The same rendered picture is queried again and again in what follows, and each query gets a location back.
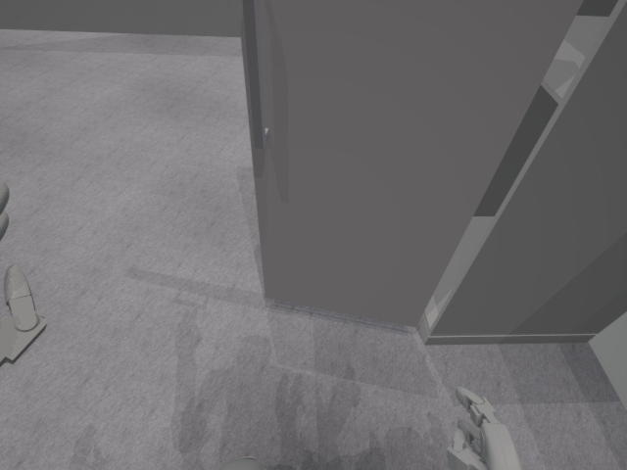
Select left robot hand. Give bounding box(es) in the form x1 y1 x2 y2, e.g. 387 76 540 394
0 182 47 367

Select handle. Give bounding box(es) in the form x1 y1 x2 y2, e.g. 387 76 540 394
242 0 269 149

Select fridge door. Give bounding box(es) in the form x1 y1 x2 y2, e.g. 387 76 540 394
237 0 584 327

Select right robot hand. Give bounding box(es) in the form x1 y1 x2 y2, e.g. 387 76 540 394
447 387 523 470

